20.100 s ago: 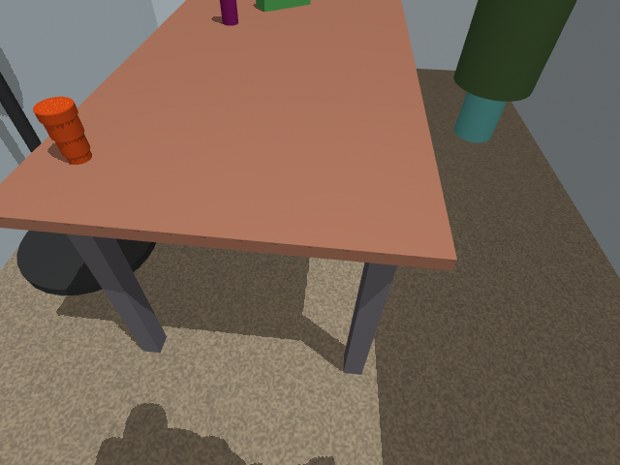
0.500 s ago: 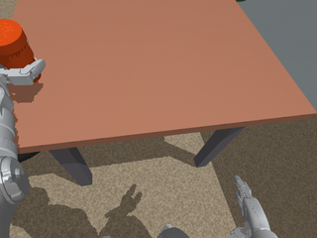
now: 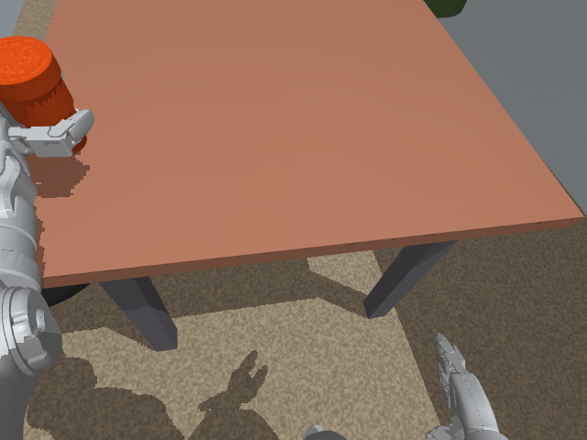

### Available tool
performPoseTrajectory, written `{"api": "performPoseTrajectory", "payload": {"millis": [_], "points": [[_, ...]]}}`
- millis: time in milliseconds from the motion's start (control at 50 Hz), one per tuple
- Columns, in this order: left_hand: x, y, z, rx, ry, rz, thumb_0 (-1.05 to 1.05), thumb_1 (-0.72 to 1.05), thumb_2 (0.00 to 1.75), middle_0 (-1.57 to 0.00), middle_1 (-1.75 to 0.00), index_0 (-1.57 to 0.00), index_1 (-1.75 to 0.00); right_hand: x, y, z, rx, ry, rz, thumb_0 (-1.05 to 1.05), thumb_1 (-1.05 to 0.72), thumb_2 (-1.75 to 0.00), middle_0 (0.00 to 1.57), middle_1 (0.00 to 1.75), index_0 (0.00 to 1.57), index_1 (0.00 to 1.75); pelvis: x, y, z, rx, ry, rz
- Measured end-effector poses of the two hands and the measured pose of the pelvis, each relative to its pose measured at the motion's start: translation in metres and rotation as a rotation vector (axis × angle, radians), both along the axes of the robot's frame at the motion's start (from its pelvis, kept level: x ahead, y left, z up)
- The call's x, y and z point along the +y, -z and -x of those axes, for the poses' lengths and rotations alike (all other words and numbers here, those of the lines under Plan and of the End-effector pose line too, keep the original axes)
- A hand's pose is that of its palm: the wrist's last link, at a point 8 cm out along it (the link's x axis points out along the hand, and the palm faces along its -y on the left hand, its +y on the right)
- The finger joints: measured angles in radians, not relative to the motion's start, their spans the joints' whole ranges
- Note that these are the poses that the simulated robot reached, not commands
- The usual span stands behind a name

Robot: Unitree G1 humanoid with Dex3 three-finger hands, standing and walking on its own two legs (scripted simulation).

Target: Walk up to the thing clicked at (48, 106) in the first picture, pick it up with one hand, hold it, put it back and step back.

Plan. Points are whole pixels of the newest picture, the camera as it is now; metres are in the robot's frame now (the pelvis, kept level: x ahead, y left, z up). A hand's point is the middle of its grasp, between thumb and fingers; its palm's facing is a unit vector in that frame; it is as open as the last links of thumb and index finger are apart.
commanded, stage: lift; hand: left
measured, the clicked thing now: (43, 105) +0.52 +0.22 +0.16
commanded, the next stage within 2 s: hold in 1.50 s
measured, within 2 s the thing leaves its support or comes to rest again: neither
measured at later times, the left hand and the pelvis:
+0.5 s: hand (29, 96) +0.49 +0.21 +0.19, palm faces +0.20 -0.98 -0.02, open 8.6 cm; pelvis +0.01 +0.01 +0.01, yaw +0 degrees
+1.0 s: hand out of the picture +0.38 +0.18 +0.26, palm faces +0.20 -0.98 -0.03, open 8.6 cm; pelvis -0.01 -0.01 +0.03, yaw +3 degrees
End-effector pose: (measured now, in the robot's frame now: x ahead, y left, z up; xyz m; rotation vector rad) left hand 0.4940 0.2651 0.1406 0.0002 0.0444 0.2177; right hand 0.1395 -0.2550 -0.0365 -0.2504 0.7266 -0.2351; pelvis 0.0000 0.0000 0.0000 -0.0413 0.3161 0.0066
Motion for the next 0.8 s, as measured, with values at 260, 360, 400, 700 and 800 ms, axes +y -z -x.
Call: {"api": "performPoseTrajectory", "payload": {"millis": [260, 360, 400, 700, 800], "points": [[-0.002, -0.015, 0.007, -0.017, 0.025, -0.004, -0.03, -0.27, 1.13, -0.83, -1.16, -0.81, -1.2, -0.005, -0.005, -0.001, -0.012, 0.02, 0.004, -0.01, 0.53, -0.05, 0.06, 0.05, 0.05, 0.05, 0.002, -0.006, -0.006, -0.024, 0.002, -0.004], [-0.003, -0.028, 0.015, -0.037, 0.019, -0.005, -0.03, -0.27, 1.13, -0.83, -1.16, -0.81, -1.2, -0.003, -0.007, -0.008, -0.033, 0.02, -0.006, -0.01, 0.53, -0.05, 0.06, 0.05, 0.05, 0.05, 0.004, -0.009, -0.009, -0.046, 0.001, -0.003], [-0.003, -0.034, 0.019, -0.043, 0.015, -0.015, -0.03, -0.27, 1.13, -0.83, -1.16, -0.81, -1.2, -0.002, -0.005, -0.009, -0.034, 0.023, -0.019, -0.01, 0.53, -0.05, 0.06, 0.05, 0.05, 0.05, 0.004, -0.01, -0.011, -0.056, 0.0, -0.003], [-0.012, -0.082, 0.078, -0.096, 0.002, -0.029, -0.03, -0.27, 1.14, -0.83, -1.16, -0.81, -1.2, 0.012, 0.01, -0.017, -0.044, -0.021, -0.114, -0.01, 0.54, -0.05, 0.06, 0.05, 0.05, 0.05, -0.001, -0.02, -0.012, -0.162, -0.017, -0.022], [-0.019, -0.096, 0.103, -0.109, 0.002, -0.038, -0.03, -0.27, 1.14, -0.83, -1.16, -0.81, -1.2, 0.009, 0.003, -0.021, -0.082, -0.044, -0.11, -0.01, 0.54, -0.05, 0.06, 0.05, 0.05, 0.05, -0.006, -0.023, -0.007, -0.2, -0.026, -0.033]]}}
